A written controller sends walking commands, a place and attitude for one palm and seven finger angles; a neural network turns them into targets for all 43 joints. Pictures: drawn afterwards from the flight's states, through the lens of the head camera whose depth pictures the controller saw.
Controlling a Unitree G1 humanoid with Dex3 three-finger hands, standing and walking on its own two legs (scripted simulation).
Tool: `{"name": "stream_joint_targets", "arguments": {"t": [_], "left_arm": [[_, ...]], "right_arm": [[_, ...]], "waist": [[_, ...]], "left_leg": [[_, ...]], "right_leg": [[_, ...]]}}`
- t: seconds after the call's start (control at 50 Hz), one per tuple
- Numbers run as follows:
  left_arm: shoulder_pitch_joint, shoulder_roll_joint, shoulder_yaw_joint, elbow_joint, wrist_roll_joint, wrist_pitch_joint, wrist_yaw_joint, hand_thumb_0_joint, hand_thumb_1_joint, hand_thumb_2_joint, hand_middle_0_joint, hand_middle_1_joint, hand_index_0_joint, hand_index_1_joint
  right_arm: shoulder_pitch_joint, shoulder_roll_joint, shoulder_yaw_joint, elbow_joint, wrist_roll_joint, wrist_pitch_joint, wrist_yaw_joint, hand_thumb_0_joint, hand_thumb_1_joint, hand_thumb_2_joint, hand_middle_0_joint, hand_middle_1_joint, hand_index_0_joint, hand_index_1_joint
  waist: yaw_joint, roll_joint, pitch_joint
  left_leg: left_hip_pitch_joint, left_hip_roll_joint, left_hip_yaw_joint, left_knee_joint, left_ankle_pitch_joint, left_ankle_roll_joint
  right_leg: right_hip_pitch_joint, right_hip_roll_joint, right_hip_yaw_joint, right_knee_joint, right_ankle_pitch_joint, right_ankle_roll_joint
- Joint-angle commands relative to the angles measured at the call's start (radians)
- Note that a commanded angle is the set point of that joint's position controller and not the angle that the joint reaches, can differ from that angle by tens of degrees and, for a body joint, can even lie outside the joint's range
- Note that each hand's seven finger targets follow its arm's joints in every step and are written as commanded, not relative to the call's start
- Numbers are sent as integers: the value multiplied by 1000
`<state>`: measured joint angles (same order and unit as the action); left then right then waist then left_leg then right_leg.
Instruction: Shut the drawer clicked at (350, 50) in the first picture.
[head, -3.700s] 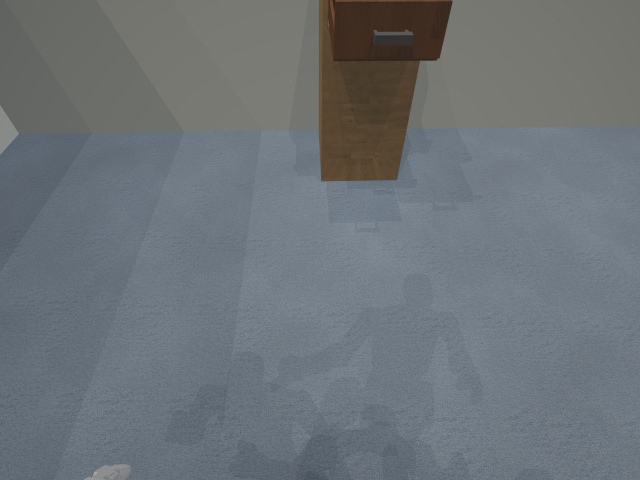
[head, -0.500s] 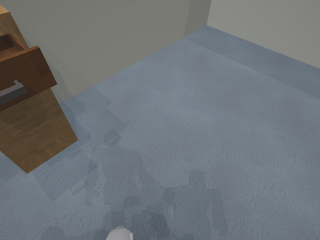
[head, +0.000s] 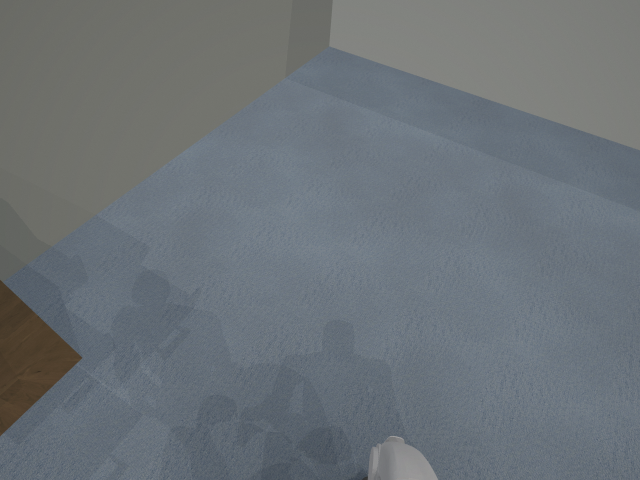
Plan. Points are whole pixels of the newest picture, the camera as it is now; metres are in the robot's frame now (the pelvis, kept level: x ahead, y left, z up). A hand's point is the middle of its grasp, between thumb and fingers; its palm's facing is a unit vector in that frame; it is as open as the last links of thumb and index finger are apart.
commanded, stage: walk to a spot facing it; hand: left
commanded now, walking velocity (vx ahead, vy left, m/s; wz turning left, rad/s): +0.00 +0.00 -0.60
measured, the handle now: out of the picture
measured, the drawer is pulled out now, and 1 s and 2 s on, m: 0.29 0.29 0.29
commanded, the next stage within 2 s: turn to face it in 0.02 s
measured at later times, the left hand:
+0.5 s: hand (244, 412) +0.24 +0.12 -0.16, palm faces +0.04 -0.99 -0.14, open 7.3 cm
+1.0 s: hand out of the picture +0.13 +0.20 -0.16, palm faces +0.34 -0.89 -0.29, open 7.4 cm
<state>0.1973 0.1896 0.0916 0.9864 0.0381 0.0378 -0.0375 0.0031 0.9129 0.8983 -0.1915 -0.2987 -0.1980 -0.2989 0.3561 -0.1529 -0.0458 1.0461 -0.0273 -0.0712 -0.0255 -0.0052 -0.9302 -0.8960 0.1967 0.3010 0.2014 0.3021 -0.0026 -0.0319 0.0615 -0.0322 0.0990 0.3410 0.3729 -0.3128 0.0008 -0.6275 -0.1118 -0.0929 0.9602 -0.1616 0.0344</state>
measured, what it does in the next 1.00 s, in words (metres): walks ahead, turning left: right foot, then left foot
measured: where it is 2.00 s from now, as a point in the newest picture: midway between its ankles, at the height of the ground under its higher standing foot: outside the picture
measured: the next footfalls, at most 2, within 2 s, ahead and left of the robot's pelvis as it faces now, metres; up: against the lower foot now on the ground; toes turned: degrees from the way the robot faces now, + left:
right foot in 0.16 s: +0.21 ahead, -0.12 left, +0.00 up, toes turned -13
left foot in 0.60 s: +0.16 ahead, +0.10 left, +0.00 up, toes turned +15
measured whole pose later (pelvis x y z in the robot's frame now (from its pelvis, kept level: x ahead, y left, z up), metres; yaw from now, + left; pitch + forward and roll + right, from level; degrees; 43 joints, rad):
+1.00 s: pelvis +0.11 -0.04 -0.01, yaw +19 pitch +1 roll -1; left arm 0.17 0.24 0.08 0.92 0.01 0.05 0.02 0.00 0.91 0.90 -0.19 -0.30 -0.20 -0.30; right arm 0.20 -0.24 -0.07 0.94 -0.03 0.04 0.00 0.00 -0.90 -0.90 0.20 0.30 0.20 0.30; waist -0.03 0.03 0.05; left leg -0.33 -0.02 -0.05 0.51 -0.20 0.01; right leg -0.34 -0.04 -0.02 0.71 -0.40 0.08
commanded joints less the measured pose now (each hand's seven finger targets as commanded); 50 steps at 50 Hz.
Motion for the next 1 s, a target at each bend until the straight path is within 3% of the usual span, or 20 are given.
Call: {"name": "stream_joint_targets", "arguments": {"t": [0.0, 0.06, 0.1, 0.12, 0.14, 0.16, 0.18, 0.2, 0.26, 0.34, 0.46, 0.52, 0.54, 0.58, 0.6, 0.62, 0.66, 0.7, 0.88, 0.98], "left_arm": [[-131, 2, -9, -109, -9, -29, -5, 0, 900, 900, -200, -300, -200, -300], [-53, 38, -5, -99, -6, -41, -1, 0, 900, 900, -200, -300, -200, -300], [141, 113, 13, -50, 1, -65, 11, 0, 900, 900, -200, -300, -200, -300], [237, 221, 30, -26, 0, -82, 28, 0, 900, 900, -200, -300, -200, -300], [281, 263, 30, -4, -28, -81, 39, 0, 900, 900, -200, -300, -200, -300], [233, 245, 21, -26, -30, -79, 52, 0, 900, 900, -200, -300, -200, -300], [131, 211, 11, -47, -28, -74, 61, 0, 900, 900, -200, -300, -200, -300], [32, 156, -7, -67, -27, -73, 69, 0, 900, 900, -200, -300, -200, -300], [-111, 102, -38, -82, -19, -72, 70, 0, 900, 900, -200, -300, -200, -300], [-99, 104, -31, -84, -21, -47, 68, 0, 900, 900, -200, -300, -200, -300], [-31, 136, -2, -87, -10, -37, 77, 0, 900, 900, -200, -300, -200, -300], [-17, 143, 7, -93, -15, -31, 76, 0, 900, 900, -200, -300, -200, -300], [-16, 130, 7, -98, -22, -24, 73, 0, 900, 900, -200, -300, -200, -300], [-62, 49, -7, -172, -28, -12, 58, 0, 900, 900, -200, -300, -200, -300], [-113, 67, -5, -180, -14, -6, 59, 0, 900, 900, -200, -300, -200, -300], [-120, 61, 4, -173, -14, -11, 55, 0, 900, 900, -200, -300, -200, -300], [-48, 79, 9, -135, -17, -17, 48, 0, 900, 900, -200, -300, -200, -300], [-22, 87, 8, -116, -22, -15, 48, 0, 900, 900, -200, -300, -200, -300], [-47, 105, -4, -146, -31, -10, 57, 0, 900, 900, -200, -300, -200, -300], [92, 144, 1, -134, -34, -30, 65, 0, 900, 900, -200, -300, -200, -300]], "right_arm": [[77, -143, -33, -31, 0, 4, -3, 0, -900, -900, 200, 300, 200, 300], [40, -184, -50, -46, 4, 15, -3, 0, -900, -900, 200, 300, 200, 300], [32, -191, -48, -66, 16, 21, 6, 0, -900, -900, 200, 300, 200, 300], [76, -110, -31, -80, 34, 23, 13, 0, -900, -900, 200, 300, 200, 300], [61, -87, -23, -92, 34, 26, -3, 0, -900, -900, 200, 300, 200, 300], [41, -80, -17, -96, 31, 32, -9, 0, -900, -900, 200, 300, 200, 300], [60, -86, -16, -79, 27, 45, -7, 0, -900, -900, 200, 300, 200, 300], [69, -87, -12, -50, 15, 61, -6, 0, -900, -900, 200, 300, 200, 300], [147, -40, 5, 4, 10, 104, -1, 0, -900, -900, 200, 300, 200, 300], [81, -52, -3, -29, 8, 119, 14, 0, -900, -900, 200, 300, 200, 300], [-56, -50, -14, -99, 10, 106, 32, 0, -900, -900, 200, 300, 200, 300], [-22, -62, -20, -112, 7, 102, 33, 0, -900, -900, 200, 300, 200, 300], [6, -85, -27, -109, 6, 98, 35, 0, -900, -900, 200, 300, 200, 300], [53, -242, -60, -141, -8, 89, 28, 0, -900, -900, 200, 300, 200, 300], [61, -247, -65, -121, -10, 84, 14, 0, -900, -900, 200, 300, 200, 300], [20, -239, -63, -125, -5, 78, 7, 0, -900, -900, 200, 300, 200, 300], [-81, -209, -49, -152, 1, 65, 3, 0, -900, -900, 200, 300, 200, 300], [-89, -208, -48, -156, 6, 59, 1, 0, -900, -900, 200, 300, 200, 300], [-111, -269, -73, -159, 3, 89, 17, 0, -900, -900, 200, 300, 200, 300], [-200, -273, -84, -203, 12, 102, 29, 0, -900, -900, 200, 300, 200, 300]], "waist": [[-47, 195, 51], [6, 207, -34], [106, 123, -166], [126, -125, -308], [120, -149, -394], [107, -104, -380], [58, -141, -329], [16, -77, -224], [-74, -42, -105], [-39, -101, -36], [14, -89, -42], [-8, -66, -72], [-26, 3, -80], [-69, 404, -31], [-88, 318, -58], [-60, 256, -71], [-14, 173, -116], [-14, 146, -142], [-41, 195, -116], [30, 155, -145]], "left_leg": [[28, 248, -38, -44, 675, 80], [77, 262, -9, 146, 869, 64], [-80, 223, -12, 497, 793, 5], [-414, 85, -46, 795, 22, -47], [-515, -5, -185, 1016, -361, -63], [-506, 13, -321, 1032, -289, -52], [-499, 32, -341, 1029, -229, -52], [-464, 58, -344, 988, -166, -52], [-315, 57, -326, 778, -87, -51], [-353, 28, -276, 703, -74, -50], [-383, 15, -238, 480, -140, -43], [-271, -2, -211, 277, -31, -37], [-192, 8, -237, 161, 42, -25], [-173, 347, -745, -119, 252, 164], [-191, 344, -777, -134, 247, 207], [-173, 292, -716, -103, 279, 188], [-105, 198, -561, -45, 402, 145], [-69, 171, -515, -28, 507, 146], [-97, 142, -613, -9, 438, 169], [-287, 54, -633, 109, 340, 93]], "right_leg": [[17, 46, -57, -192, -13, -23], [177, 106, -87, -298, -31, -65], [557, 111, -81, -451, 149, -91], [895, -183, 265, -411, 663, -194], [933, -346, 401, -408, 1107, -305], [828, -324, 364, -458, 1022, -302], [727, -306, 358, -522, 750, -284], [564, -269, 277, -574, 566, -252], [253, -192, 69, -668, 224, -177], [231, -197, 55, -742, -89, -170], [362, -257, 38, -669, -36, -182], [351, -248, -31, -547, -17, -131], [289, -223, -60, -467, -84, -91], [19, 0, -109, -46, -440, 33], [0, 8, 8, 128, -428, 20], [-33, 12, 59, 199, -352, 20], [-18, 7, 78, 213, -229, 34], [16, 10, 79, 177, -211, 49], [163, 62, 70, -130, -283, 57], [486, 76, 55, -548, -70, 35]]}}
